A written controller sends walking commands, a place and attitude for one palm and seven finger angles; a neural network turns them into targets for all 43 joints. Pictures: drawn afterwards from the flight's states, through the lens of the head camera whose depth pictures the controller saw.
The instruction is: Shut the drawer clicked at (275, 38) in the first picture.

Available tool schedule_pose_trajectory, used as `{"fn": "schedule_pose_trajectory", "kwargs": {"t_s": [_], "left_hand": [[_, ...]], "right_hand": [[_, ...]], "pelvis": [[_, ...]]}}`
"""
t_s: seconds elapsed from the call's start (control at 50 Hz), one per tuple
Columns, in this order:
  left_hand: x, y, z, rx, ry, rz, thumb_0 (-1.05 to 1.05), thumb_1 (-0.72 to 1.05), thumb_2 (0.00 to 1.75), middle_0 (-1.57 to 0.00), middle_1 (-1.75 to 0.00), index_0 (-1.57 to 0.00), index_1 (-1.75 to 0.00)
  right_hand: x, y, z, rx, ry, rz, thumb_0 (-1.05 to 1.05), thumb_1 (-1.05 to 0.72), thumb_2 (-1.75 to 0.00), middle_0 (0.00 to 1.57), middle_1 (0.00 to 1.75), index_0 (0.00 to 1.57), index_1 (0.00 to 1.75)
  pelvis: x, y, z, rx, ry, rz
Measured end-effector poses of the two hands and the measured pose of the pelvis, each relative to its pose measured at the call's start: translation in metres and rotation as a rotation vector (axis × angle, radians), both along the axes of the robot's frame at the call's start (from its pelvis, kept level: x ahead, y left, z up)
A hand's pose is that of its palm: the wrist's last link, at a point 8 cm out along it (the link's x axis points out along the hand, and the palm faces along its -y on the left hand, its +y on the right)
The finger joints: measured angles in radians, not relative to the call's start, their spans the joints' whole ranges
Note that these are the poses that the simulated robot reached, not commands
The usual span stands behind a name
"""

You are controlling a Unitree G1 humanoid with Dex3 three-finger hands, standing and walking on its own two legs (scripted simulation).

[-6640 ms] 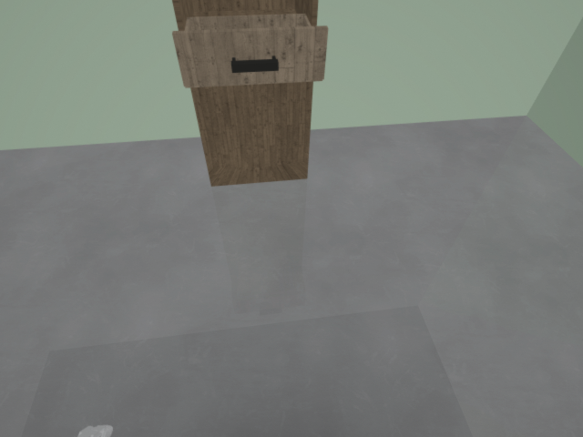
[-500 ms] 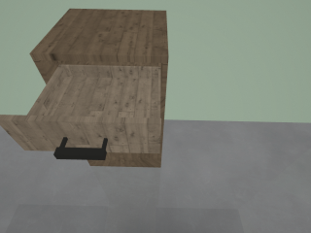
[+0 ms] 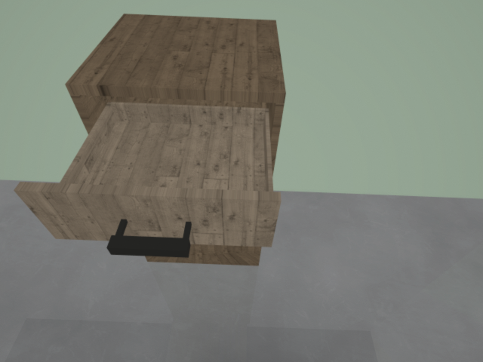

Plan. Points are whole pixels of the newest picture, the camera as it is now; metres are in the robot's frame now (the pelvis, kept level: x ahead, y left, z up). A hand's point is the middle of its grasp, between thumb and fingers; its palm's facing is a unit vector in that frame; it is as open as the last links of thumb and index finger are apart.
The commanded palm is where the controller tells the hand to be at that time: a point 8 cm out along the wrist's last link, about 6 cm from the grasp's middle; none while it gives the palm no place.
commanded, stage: raise the hand and make a fist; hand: left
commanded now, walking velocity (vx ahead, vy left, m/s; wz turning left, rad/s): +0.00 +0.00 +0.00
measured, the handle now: (152, 235) +0.33 +0.19 +0.00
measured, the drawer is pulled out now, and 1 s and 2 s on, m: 0.29 0.29 0.29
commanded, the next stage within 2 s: bring the fist close to the handle in 2.00 s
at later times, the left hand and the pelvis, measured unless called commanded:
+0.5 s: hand out of the picture +0.13 +0.15 -0.03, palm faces +0.04 -1.00 -0.02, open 6.1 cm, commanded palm +0.10 +0.22 -0.02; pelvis -0.04 -0.03 -0.07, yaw +2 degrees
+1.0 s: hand (136, 344) +0.15 +0.16 +0.03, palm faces +0.07 -0.99 -0.08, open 3.6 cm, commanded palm +0.10 +0.21 +0.04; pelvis -0.02 -0.04 -0.05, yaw +2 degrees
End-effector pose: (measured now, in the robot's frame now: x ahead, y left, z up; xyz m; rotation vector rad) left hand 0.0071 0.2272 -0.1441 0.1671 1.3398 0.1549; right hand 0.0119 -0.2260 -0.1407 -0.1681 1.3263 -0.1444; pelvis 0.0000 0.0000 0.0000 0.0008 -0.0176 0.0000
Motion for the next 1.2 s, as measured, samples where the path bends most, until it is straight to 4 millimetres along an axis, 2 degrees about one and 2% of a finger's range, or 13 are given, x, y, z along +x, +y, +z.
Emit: {"fn": "schedule_pose_trajectory", "kwargs": {"t_s": [0.12,0.14,0.26,0.3,0.34,0.4,0.5,0.58,0.68,0.8,0.92,1.06,1.2], "left_hand": [[-0.005,0.001,-0.002,-0.005,0.027,-0.003,0.01,0.91,0.9,-0.2,-0.3,-0.2,-0.3],[0.004,0.003,0.004,-0.01,-0.021,0.051,0.01,0.91,0.9,-0.2,-0.3,-0.2,-0.3],[0.118,0.001,0.113,0.036,-0.825,0.071,0.02,0.91,0.9,-0.23,-0.34,-0.23,-0.34],[0.142,-0.003,0.142,0.01,-1.049,0.039,0.02,0.91,0.9,-0.26,-0.37,-0.26,-0.36],[0.151,-0.01,0.158,-0.036,-1.235,-0.018,0.01,0.91,0.9,-0.28,-0.4,-0.28,-0.4],[0.142,-0.023,0.152,-0.108,-1.367,-0.142,0.01,0.91,0.9,-0.33,-0.45,-0.33,-0.45],[0.098,-0.024,0.114,-0.135,-1.231,-0.122,0.01,0.9,0.9,-0.43,-0.55,-0.43,-0.55],[0.073,-0.014,0.118,-0.025,-1.239,-0.037,0.02,0.9,0.9,-0.51,-0.64,-0.51,-0.64],[0.09,-0.02,0.146,-0.01,-1.376,-0.123,0.02,0.9,0.9,-0.61,-0.74,-0.61,-0.74],[0.126,-0.03,0.154,-0.112,-1.269,-0.202,0.02,0.9,0.9,-0.73,-0.87,-0.73,-0.87],[0.123,-0.02,0.17,-0.059,-1.241,-0.143,0.02,0.9,0.9,-0.85,-1.0,-0.85,-1.0],[0.111,-0.02,0.178,-0.072,-1.267,-0.144,0.02,0.9,0.9,-0.99,-1.15,-0.98,-1.15],[0.116,-0.024,0.194,-0.088,-1.328,-0.159,0.02,0.9,0.9,-1.13,-1.31,-1.13,-1.31]], "right_hand": [[0.014,-0.001,0.003,-0.013,-0.02,0.009,0.01,-0.92,-0.9,0.2,0.3,0.2,0.3],[0.018,-0.002,0.006,-0.016,-0.053,0.005,0.01,-0.92,-0.9,0.2,0.3,0.2,0.3],[0.074,-0.011,0.03,-0.038,-0.466,0.05,0.01,-0.91,-0.9,0.2,0.3,0.2,0.3],[0.095,-0.016,0.034,-0.038,-0.562,0.072,0.01,-0.91,-0.9,0.2,0.3,0.2,0.3],[0.116,-0.023,0.039,-0.04,-0.648,0.091,0.01,-0.9,-0.9,0.2,0.3,0.2,0.3],[0.144,-0.033,0.045,-0.045,-0.763,0.122,0.01,-0.9,-0.9,0.2,0.3,0.2,0.3],[0.175,-0.044,0.052,-0.069,-0.878,0.166,0.01,-0.9,-0.9,0.2,0.3,0.2,0.3],[0.181,-0.043,0.046,-0.071,-0.89,0.203,0.01,-0.9,-0.9,0.2,0.3,0.2,0.3],[0.166,-0.036,0.022,-0.026,-0.822,0.222,0.01,-0.9,-0.9,0.2,0.3,0.2,0.3],[0.132,-0.036,0.007,0.017,-0.708,0.112,0.01,-0.9,-0.9,0.2,0.3,0.2,0.3],[0.113,-0.048,0.011,-0.017,-0.653,0.039,0.02,-0.9,-0.9,0.2,0.3,0.2,0.3],[0.128,-0.052,0.024,-0.066,-0.682,0.084,0.02,-0.9,-0.9,0.2,0.3,0.2,0.3],[0.163,-0.026,0.046,-0.036,-0.801,0.132,0.02,-0.9,-0.9,0.2,0.3,0.2,0.3]], "pelvis": [[0.002,0.003,0.001,-0.004,0.002,-0.002],[0.001,0.003,0.0,-0.006,0.007,0.003],[-0.008,-0.003,-0.008,0.023,0.041,0.034],[-0.014,-0.006,-0.015,0.01,0.072,0.033],[-0.019,-0.011,-0.025,0.007,0.115,0.023],[-0.028,-0.02,-0.044,0.004,0.16,0.016],[-0.037,-0.034,-0.066,-0.002,0.188,0.027],[-0.038,-0.043,-0.074,-0.022,0.192,0.05],[-0.039,-0.05,-0.075,-0.039,0.189,0.068],[-0.031,-0.051,-0.062,-0.018,0.178,0.053],[-0.019,-0.045,-0.048,-0.003,0.169,0.036],[-0.015,-0.032,-0.045,-0.014,0.166,0.042],[-0.012,-0.022,-0.043,-0.023,0.148,0.045]]}}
